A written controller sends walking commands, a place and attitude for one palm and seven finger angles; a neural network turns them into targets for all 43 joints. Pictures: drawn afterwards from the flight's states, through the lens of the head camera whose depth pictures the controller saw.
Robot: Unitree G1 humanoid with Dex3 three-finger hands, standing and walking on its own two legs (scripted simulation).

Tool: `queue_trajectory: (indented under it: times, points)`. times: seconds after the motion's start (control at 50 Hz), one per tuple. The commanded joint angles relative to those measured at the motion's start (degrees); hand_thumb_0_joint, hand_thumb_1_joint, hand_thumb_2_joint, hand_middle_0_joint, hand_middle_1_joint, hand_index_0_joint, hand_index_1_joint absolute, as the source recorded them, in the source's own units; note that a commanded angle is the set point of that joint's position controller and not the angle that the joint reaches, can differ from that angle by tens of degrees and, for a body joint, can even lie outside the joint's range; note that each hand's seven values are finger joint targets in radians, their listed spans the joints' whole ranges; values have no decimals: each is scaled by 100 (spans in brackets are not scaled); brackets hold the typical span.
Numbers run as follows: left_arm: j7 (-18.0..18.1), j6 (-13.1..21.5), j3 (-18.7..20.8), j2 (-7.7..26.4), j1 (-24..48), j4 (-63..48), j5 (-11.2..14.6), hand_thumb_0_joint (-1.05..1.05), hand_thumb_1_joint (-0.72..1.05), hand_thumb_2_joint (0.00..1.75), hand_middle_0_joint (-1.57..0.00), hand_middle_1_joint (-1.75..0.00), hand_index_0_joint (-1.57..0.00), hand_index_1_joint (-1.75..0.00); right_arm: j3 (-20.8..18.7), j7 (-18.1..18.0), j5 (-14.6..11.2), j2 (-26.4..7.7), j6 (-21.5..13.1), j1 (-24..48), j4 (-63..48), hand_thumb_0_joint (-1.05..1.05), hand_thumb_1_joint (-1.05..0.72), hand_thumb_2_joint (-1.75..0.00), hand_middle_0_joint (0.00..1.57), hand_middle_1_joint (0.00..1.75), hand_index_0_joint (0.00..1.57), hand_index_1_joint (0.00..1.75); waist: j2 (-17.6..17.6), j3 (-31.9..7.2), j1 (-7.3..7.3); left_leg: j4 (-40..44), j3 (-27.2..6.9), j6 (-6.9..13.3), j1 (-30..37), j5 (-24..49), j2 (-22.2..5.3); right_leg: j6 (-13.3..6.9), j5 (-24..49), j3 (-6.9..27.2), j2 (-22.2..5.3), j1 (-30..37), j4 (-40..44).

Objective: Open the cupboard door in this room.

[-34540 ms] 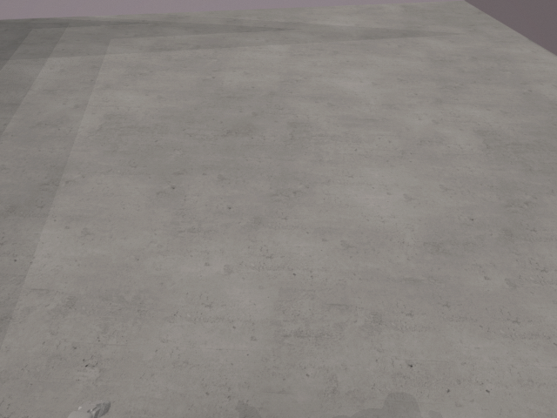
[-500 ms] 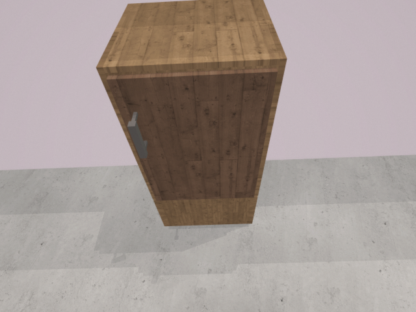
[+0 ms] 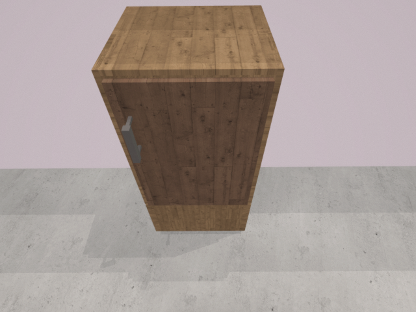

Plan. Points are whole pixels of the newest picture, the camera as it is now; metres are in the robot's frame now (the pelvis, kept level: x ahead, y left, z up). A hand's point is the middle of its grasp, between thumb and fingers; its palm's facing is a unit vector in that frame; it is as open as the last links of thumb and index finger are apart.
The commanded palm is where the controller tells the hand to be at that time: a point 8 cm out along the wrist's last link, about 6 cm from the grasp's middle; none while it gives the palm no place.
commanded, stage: raise the hand with hooked fingers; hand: left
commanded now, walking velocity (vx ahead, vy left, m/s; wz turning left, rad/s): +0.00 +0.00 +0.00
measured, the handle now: (133, 140) +0.54 +0.25 -0.04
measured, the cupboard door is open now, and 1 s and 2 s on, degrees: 0 0 0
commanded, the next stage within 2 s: none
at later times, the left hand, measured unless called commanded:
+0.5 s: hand (101, 310) +0.14 +0.22 -0.08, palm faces +0.09 -1.00 +0.00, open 9.1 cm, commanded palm +0.13 +0.27 -0.05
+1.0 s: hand (82, 281) +0.18 +0.26 -0.05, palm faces +0.05 -1.00 -0.06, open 12.1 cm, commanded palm +0.15 +0.31 -0.04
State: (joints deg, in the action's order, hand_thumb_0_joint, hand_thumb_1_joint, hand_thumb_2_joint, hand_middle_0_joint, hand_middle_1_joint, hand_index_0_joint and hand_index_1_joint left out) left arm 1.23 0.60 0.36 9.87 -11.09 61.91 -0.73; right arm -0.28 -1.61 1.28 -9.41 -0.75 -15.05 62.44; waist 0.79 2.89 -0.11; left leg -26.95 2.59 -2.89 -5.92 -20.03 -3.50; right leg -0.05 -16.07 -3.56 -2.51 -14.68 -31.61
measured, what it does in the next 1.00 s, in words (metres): lowers itself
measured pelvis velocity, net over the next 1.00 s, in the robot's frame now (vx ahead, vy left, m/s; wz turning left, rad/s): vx -0.06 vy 0.03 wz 0.03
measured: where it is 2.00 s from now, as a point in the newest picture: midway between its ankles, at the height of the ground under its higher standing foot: outside the picture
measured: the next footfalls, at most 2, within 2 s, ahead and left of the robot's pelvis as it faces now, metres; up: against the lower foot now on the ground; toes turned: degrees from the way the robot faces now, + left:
none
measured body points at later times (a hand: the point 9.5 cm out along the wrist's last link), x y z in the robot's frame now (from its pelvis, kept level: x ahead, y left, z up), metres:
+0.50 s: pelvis -0.07 +0.01 -0.11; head +0.01 +0.03 +0.34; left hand +0.13 +0.27 -0.08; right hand +0.19 -0.21 -0.13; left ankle -0.06 +0.15 -0.73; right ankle +0.01 -0.12 -0.73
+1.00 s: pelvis -0.06 +0.03 -0.09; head +0.01 +0.05 +0.35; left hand +0.17 +0.31 -0.04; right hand +0.11 -0.22 -0.16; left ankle -0.06 +0.15 -0.73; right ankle +0.01 -0.12 -0.73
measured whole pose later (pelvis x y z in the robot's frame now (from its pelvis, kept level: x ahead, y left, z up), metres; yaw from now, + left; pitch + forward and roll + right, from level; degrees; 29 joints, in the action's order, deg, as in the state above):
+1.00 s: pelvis -0.06 +0.03 -0.09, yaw +2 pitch +16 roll -2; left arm -17.4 21.1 15.2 16.0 -14.5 5.4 16.4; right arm -0.3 -3.1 -0.8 -15.6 -13.7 -15.8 30.8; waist 0.3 -7.4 -1.0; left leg -69.1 -0.6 0.1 -51.8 -33.3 -2.0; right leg 2.0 -24.0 -3.5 -5.4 -55.6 -64.0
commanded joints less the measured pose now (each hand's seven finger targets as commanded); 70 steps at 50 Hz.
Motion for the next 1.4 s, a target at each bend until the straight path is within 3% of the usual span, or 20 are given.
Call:
queue_trajectory:
  times: [0.0, 0.02, 0.04, 0.06, 0.08, 0.12, 0.16, 0.22, 0.24, 0.28, 0.34, 0.42, 0.5, 0.56, 0.64, 0.68, 0.74, 0.88, 1.18, 1.38]
  points:
    - [234, 1498, 1171, 2205, 3608, -8746, 1001, 0, 88, 89, -20, -32, -20, -32, -282, -188, -351, -1458, -1126, 232, -2365, 0, -90, -90, 20, 30, 20, 30, 638, -3022, -309, -19, 2, 421, 69, 2452, 385, -291, 4261, 673, -406, 1485, -56]
    - [442, 1183, 1088, 1659, 118, -6794, 477, 0, 85, 88, -20, -33, -20, -33, -312, -385, -160, -1042, -1589, 323, -2041, 0, -90, -90, 20, 30, 20, 30, 1605, -2835, 193, 233, 15, 441, 322, 3585, 235, -378, 2893, 319, -14, 1319, -287]
    - [516, 492, 363, 175, -1330, -5877, 825, 0, 83, 87, -21, -34, -21, -34, -270, -325, -320, -808, -1742, 598, -2081, 0, -90, -90, 20, 30, 20, 30, 1325, -1648, 109, 97, -134, 194, -247, 3485, 207, -268, 1832, -71, 20, 575, -98]
    - [416, 578, 299, -18, -708, -5751, 888, 0, 81, 86, -21, -36, -21, -36, -319, -271, -351, -937, -1810, 342, -1952, 0, -90, -90, 20, 30, 20, 30, 166, -659, -237, -248, -108, 253, -741, 2989, 204, -119, 1956, -238, 51, -70, -11]
    - [282, 912, 620, 214, -521, -5871, 930, 0, 78, 85, -21, -37, -21, -37, -473, -237, -253, -1083, -1894, 388, -2258, 0, -90, -90, 20, 30, 20, 30, -460, -298, -239, -529, -220, 303, -1270, 2334, 252, -38, 1740, -293, 49, -539, -136]
    - [-199, 1687, 806, -48, -1582, -5151, 1036, 0, 74, 83, -21, -40, -21, -40, -559, -148, -127, -1068, -1968, 416, -2585, 0, -90, -90, 20, 30, 20, 30, -1391, -567, 5, -1024, -166, 299, -2173, 1334, 340, 35, 852, -334, 96, -1107, -609]
    - [-841, 2628, 944, -74, -1791, -4938, 1186, 0, 69, 81, -22, -43, -22, -43, -561, 28, -125, -1042, -2023, 491, -2957, 0, -90, -90, 20, 30, 20, 30, -1020, -905, 255, -1617, -74, 191, -2929, 820, 459, -38, 405, -181, 55, -1486, -1315]
    - [-1869, 4098, 1147, 208, -1387, -4987, 1432, 0, 62, 78, -22, -48, -22, -48, -611, 205, -106, -1115, -2093, 702, -3391, 0, -90, -90, 20, 30, 20, 30, -732, -1329, 282, -2684, -6, 158, -4052, 118, 539, -119, -260, 209, -5, -2266, -2140]
    - [-2114, 4178, 1446, 488, -1315, -4774, 1543, 0, 60, 77, -22, -50, -22, -50, -652, 228, -151, -1181, -2034, 589, -3519, 0, -90, -90, 20, 30, 20, 30, -589, -1410, 353, -2926, 11, 189, -4295, -3, 554, -178, -516, 427, -49, -2365, -2268]
    - [-2377, 3838, 1469, 636, -1043, -5291, 1774, 0, 55, 75, -22, -53, -22, -53, -645, 171, -256, -1268, -1935, 780, -4102, 0, -90, -90, 20, 30, 20, 30, -650, -1941, 372, -3164, 136, 287, -4572, -409, 627, -106, -1193, 673, -97, -2334, -2206]
    - [-2314, 3203, 1554, 927, -163, -6461, 1988, 0, 48, 72, -23, -57, -23, -57, -545, 0, -319, -1294, -1781, 763, -4540, 0, -90, -90, 20, 30, 20, 30, -263, -2173, 198, -3286, -13, 358, -4714, -791, 566, -81, -1950, 730, 4, -2598, -2214]
    - [-1823, 2986, 1373, 944, 219, -7856, 1696, 0, 39, 68, -24, -63, -24, -63, -419, -120, -258, -1187, -1668, 418, -4467, 0, -90, -90, 20, 30, 20, 30, 452, -2526, -6, -3308, -208, 400, -4262, -320, 401, -109, -1060, 399, 132, -2715, -2568]
    - [-1692, 2760, 1189, 869, 185, -7767, 1520, 0, 29, 64, -24, -69, -24, -69, -326, -170, -203, -1208, -1691, 343, -4184, 0, -90, -90, 20, 30, 20, 30, 524, -2455, -167, -3336, -411, 370, -4165, 67, 353, -111, -520, 32, 205, -3046, -2825]
    - [-1856, 2383, 1296, 937, 55, -7166, 1571, 0, 22, 61, -25, -74, -25, -74, -292, -180, -232, -1259, -1670, 383, -4095, 0, -90, -90, 20, 30, 20, 30, 222, -2390, -140, -3230, -480, 337, -4358, -114, 368, -79, -712, -72, 227, -3036, -2776]
    - [-1889, 1948, 1634, 1120, -387, -7016, 1704, 0, 13, 57, -25, -80, -25, -80, -272, -179, -265, -1216, -1651, 526, -4178, 0, -90, -90, 20, 30, 20, 30, 220, -2530, 141, -2891, -505, 300, -4293, -70, 408, -113, -748, -144, 198, -2653, -2663]
    - [-1794, 1938, 1809, 1244, -378, -7209, 1729, 0, 8, 55, -26, -82, -26, -82, -272, -164, -255, -1190, -1642, 482, -4194, 0, -90, -90, 20, 30, 20, 30, 77, -2717, 165, -2829, -503, 296, -4235, 10, 400, -88, -718, -165, 179, -2567, -2635]
    - [-1657, 2093, 1884, 1247, -258, -7094, 1803, 0, 1, 52, -26, -87, -26, -87, -251, -168, -231, -1170, -1646, 473, -4145, 0, -90, -90, 20, 30, 20, 30, -35, -2361, 127, -2805, -491, 290, -4384, -173, 408, -94, -937, -148, 187, -2647, -2541]
    - [-1779, 2488, 1873, 1383, 101, -6892, 1769, 0, -15, 45, -27, -98, -27, -98, -264, -189, -233, -1330, -1677, 209, -4084, 0, -90, -90, 20, 30, 20, 30, 169, -2307, -33, -2776, -436, 306, -4261, -346, 418, -96, -1022, -103, 164, -2824, -2468]
    - [-2341, 2269, 2433, 1897, 704, -6292, 2017, 0, -50, 30, -30, -120, -30, -120, -241, -211, -267, -1403, -1508, 46, -4044, 0, -90, -90, 20, 30, 20, 30, 415, -2488, -11, -2784, -371, 279, -3861, 647, 399, -110, 46, -85, 228, -2325, -2414]
    - [-2755, 2147, 2892, 2392, 1377, -5719, 2201, 0, -50, 30, -30, -120, -30, -120, -206, -206, -262, -1457, -1458, -25, -3955, 0, -90, -90, 20, 30, 20, 30, 393, -2712, -20, -2865, -328, 289, -3829, 1007, 378, -99, 535, -18, 241, -2076, -2419]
